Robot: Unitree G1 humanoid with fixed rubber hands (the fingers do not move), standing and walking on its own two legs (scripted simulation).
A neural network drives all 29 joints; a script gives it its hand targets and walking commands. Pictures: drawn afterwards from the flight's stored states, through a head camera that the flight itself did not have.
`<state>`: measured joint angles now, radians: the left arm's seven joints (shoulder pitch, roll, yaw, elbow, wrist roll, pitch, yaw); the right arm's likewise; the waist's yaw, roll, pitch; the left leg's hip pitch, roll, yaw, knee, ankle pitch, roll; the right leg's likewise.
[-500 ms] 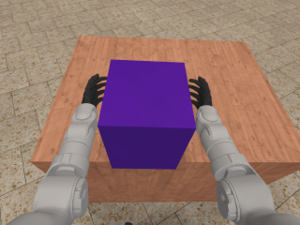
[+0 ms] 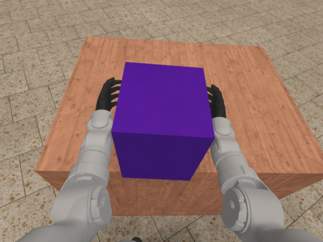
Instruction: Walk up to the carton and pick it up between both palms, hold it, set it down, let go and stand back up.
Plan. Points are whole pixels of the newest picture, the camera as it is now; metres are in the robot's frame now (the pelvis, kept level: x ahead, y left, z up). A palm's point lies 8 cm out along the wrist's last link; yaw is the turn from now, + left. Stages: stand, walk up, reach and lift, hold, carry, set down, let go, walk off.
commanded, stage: reach and lift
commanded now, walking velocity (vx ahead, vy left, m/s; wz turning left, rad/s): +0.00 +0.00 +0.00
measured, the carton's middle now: (160, 126) +0.39 +0.05 +0.03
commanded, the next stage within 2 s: none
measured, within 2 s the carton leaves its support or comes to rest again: leaves its support in 1.16 s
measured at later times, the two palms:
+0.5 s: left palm (104, 115) +0.37 +0.19 +0.07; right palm (219, 120) +0.39 -0.10 +0.08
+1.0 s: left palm (106, 113) +0.38 +0.19 +0.07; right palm (220, 120) +0.39 -0.10 +0.08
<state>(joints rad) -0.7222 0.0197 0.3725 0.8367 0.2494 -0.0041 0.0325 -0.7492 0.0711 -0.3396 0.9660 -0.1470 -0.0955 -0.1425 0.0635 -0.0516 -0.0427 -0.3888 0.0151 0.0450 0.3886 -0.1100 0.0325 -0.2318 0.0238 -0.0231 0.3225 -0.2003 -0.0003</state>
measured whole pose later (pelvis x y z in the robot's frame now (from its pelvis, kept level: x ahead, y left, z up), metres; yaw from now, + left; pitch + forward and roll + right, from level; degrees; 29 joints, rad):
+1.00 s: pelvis +0.01 -0.01 +0.01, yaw +0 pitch +2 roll -1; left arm -0.66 -0.03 0.46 0.81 0.34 -0.02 -0.03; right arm -0.66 0.13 -0.44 0.94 -0.30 -0.16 -0.11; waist 0.08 -0.06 -0.01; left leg -0.25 0.02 0.08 0.30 -0.09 0.03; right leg -0.10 0.02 -0.02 0.25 -0.18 -0.01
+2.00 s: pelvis +0.00 -0.01 +0.01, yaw +0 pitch -5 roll -1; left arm -0.66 -0.03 0.35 0.53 0.30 0.31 0.01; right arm -0.72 0.01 -0.14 0.87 0.00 -0.03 -0.15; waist 0.01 -0.08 0.01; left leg -0.12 0.03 0.10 0.28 -0.08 0.02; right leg 0.02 0.01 -0.06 0.24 -0.18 -0.01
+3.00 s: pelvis -0.01 -0.01 +0.00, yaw +1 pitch -8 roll -1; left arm -0.73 0.00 0.32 0.28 0.30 0.71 0.03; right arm -0.87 -0.07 -0.04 0.76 0.20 0.30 -0.16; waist -0.09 -0.07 0.00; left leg -0.10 0.02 0.07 0.33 -0.10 0.02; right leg 0.04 0.00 -0.07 0.30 -0.21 -0.01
